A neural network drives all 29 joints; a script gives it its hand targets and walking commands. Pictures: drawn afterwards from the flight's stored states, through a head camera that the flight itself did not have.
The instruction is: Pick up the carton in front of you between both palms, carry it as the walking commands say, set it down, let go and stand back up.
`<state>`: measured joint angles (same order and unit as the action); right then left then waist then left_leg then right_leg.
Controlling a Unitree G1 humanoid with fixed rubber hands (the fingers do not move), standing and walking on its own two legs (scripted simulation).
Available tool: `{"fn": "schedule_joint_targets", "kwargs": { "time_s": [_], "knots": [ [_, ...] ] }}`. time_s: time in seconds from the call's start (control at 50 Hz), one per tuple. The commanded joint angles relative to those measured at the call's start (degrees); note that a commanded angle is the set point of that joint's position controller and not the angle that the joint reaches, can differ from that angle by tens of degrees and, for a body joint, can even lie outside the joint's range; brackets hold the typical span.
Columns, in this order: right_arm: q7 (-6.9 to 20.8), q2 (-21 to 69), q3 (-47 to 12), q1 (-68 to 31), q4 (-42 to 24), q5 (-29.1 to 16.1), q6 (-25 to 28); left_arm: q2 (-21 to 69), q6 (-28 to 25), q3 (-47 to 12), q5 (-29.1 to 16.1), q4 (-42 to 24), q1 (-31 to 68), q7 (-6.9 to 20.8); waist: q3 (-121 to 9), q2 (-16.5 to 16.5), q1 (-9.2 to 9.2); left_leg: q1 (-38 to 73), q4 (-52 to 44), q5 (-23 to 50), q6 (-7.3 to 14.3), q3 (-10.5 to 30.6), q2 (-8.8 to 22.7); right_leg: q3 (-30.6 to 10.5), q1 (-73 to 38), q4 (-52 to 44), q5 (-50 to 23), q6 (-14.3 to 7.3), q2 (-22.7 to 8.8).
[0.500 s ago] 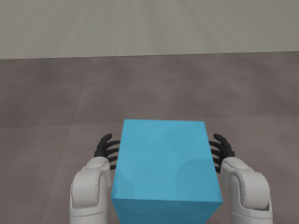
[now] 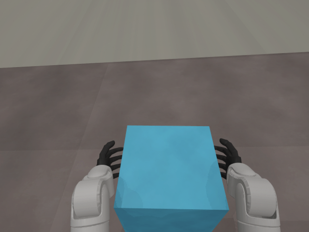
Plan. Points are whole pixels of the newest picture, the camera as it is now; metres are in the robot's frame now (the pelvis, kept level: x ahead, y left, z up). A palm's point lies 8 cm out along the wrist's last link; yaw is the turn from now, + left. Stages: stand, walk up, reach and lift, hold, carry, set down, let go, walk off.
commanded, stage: carry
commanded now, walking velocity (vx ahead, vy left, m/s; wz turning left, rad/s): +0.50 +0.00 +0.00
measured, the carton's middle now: (167, 185) +0.26 +0.01 -0.02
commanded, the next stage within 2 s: none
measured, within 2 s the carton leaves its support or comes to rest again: neither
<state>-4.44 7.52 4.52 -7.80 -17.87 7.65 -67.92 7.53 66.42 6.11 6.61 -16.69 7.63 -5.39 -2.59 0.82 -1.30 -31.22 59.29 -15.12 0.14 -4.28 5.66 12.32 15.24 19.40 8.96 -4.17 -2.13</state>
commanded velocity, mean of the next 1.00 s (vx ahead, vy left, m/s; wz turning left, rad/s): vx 0.32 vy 0.00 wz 0.00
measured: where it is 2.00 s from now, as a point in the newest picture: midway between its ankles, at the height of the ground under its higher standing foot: (169, 165)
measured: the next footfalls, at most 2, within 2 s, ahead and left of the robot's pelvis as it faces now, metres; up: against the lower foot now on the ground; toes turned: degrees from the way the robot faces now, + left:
left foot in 0.30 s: +0.41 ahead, +0.13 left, +0.00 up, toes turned +8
right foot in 0.80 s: +0.74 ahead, -0.10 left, +0.00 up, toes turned +1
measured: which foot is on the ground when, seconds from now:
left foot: up 0.00-0.28, down 0.30-0.80, up 0.82-1.00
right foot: down 0.00-0.32, up 0.34-0.78, down 0.80-1.00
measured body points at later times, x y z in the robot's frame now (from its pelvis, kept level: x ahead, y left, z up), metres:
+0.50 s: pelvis +0.34 +0.05 +0.00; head +0.36 +0.07 +0.45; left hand +0.63 +0.18 +0.06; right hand +0.60 -0.12 +0.07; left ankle +0.37 +0.12 -0.75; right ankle +0.28 -0.09 -0.67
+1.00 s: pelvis +0.63 -0.01 -0.01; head +0.67 -0.03 +0.44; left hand +0.92 +0.14 +0.05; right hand +0.92 -0.17 +0.04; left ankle +0.58 +0.11 -0.72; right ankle +0.70 -0.09 -0.75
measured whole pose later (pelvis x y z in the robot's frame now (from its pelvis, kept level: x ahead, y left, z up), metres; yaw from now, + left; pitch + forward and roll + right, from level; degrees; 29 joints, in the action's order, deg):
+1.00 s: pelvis +0.63 -0.01 -0.01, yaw +0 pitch +4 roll +0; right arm -4.9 7.7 5.8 -9.8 -19.9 7.4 -68.4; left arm 7.9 66.6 6.4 6.6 -17.7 10.3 -5.5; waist 1.2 2.3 -0.4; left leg -19.7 42.8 -27.4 -1.3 -4.6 2.8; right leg 14.1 19.9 20.3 4.6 -5.1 -1.8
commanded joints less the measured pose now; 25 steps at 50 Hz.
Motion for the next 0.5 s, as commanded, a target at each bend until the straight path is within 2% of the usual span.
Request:
{"fn": "schedule_joint_targets", "kwargs": {
  "time_s": [0.0,0.08,0.14,0.2,0.24,0.26,0.28,0.3,0.32,0.34,0.36,0.38,0.4,0.42,0.48],
  "knots": [
    [12.9,57.4,-41.6,-22.0,-3.5,-22.1,2.3,56.1,0.0,-41.5,-25.6,-5.1,23.5,17.4,-16.7,-8.5,0.49,-6.5,-7.3,4.3,-1.1,-0.8,1.3,-13.2,-19.1,-10.2,-8.1,-3.9,-14.7],
    [12.4,54.6,-41.7,-22.8,-6.4,-22.7,1.6,52.5,0.5,-41.3,-25.5,-7.5,23.7,17.2,-11.9,-8.0,0.48,-7.8,-19.1,10.5,-1.5,-3.6,0.5,-8.9,-20.5,-10.4,-12.9,-3.5,-12.5],
    [12.4,51.3,-41.1,-23.2,-7.4,-23.2,0.0,49.3,1.8,-40.3,-24.4,-7.7,22.8,16.4,-8.8,-8.5,0.38,-6.4,-25.1,13.8,-0.7,-5.4,-0.5,-6.5,-21.3,-10.0,-16.6,-3.1,-12.1],
    [12.8,48.5,-40.3,-23.7,-7.3,-23.8,-1.9,47.3,3.3,-39.5,-23.1,-7.0,22.5,15.7,-6.1,-9.4,0.34,-2.2,-30.2,15.6,0.7,-6.7,-1.3,-4.4,-21.9,-8.7,-21.4,-1.6,-11.9],
    [13.1,47.5,-39.3,-24.4,-6.6,-24.0,-2.8,46.5,4.1,-39.3,-22.9,-6.8,23.2,15.3,-7.8,-10.1,0.65,6.6,-32.0,13.4,1.6,-9.1,-3.5,-2.4,-21.4,-2.4,-30.5,-0.1,-11.6],
    [13.2,47.3,-38.7,-24.3,-5.8,-23.8,-3.1,46.3,4.5,-39.5,-23.0,-7.0,24.1,15.2,-10.5,-8.6,1.63,15.8,-34.4,11.4,1.6,-12.0,-6.0,0.9,-19.0,6.2,-33.0,1.4,-9.7],
    [13.4,47.0,-38.0,-23.9,-4.9,-23.6,-3.3,46.0,4.9,-39.6,-23.0,-7.1,25.2,15.2,-14.4,-5.0,2.69,28.0,-34.2,7.2,1.5,-10.2,-5.2,1.7,-12.4,17.5,-27.4,2.7,-7.5],
    [13.6,46.3,-37.0,-24.0,-3.8,-22.9,-3.3,46.2,5.5,-40.2,-23.6,-7.9,27.0,15.1,-19.8,6.4,3.14,40.7,-37.3,-0.7,6.9,13.0,9.7,0.6,2.2,33.9,-13.3,5.4,-3.3],
    [13.8,47.9,-36.8,-23.4,-1.8,-23.3,-3.1,46.8,5.7,-40.7,-23.6,-7.9,27.8,15.2,-22.3,19.1,3.38,48.2,-46.1,1.4,13.0,33.9,18.4,-4.0,16.5,47.7,15.0,6.2,3.8],
    [14.0,49.5,-37.2,-24.4,-2.6,-24.0,-2.9,48.6,5.3,-40.9,-23.7,-6.9,28.7,15.3,-20.5,14.3,2.86,46.6,-46.0,10.1,13.4,30.7,18.8,-10.5,21.1,55.1,18.3,4.6,1.2],
    [14.2,51.8,-37.7,-25.3,-3.0,-24.4,-2.4,50.4,4.6,-41.2,-23.8,-6.6,29.2,15.4,-21.0,9.8,2.77,44.0,-44.0,15.5,12.4,24.8,16.8,-12.4,21.9,56.2,16.6,3.3,-1.5],
    [14.4,53.8,-38.2,-26.2,-3.6,-24.8,-1.9,52.0,3.9,-41.5,-23.9,-6.7,29.7,15.5,-19.4,4.0,2.56,39.7,-43.8,18.3,9.9,19.0,15.3,-12.6,21.6,53.0,13.3,2.6,-3.8],
    [14.6,55.0,-38.6,-27.5,-4.2,-25.0,-1.4,54.0,3.4,-41.8,-24.1,-6.2,29.7,15.5,-19.0,2.9,2.06,36.3,-45.4,16.5,8.1,15.2,14.3,-13.1,20.0,48.3,9.9,2.5,-5.5],
    [14.7,55.7,-38.9,-27.5,-4.5,-25.1,-1.0,55.1,2.9,-42.0,-24.0,-6.1,29.4,15.3,-19.1,3.8,1.85,34.2,-47.0,13.0,6.9,12.0,13.2,-12.0,18.1,45.6,7.5,2.6,-5.6],
    [15.2,55.4,-39.0,-25.7,-4.9,-25.4,-0.4,55.9,1.7,-42.3,-23.0,-5.5,26.3,14.6,-17.5,6.1,1.97,33.0,-50.7,8.8,7.0,6.7,11.6,-9.1,18.8,37.4,3.4,4.0,-5.1]
  ]
}}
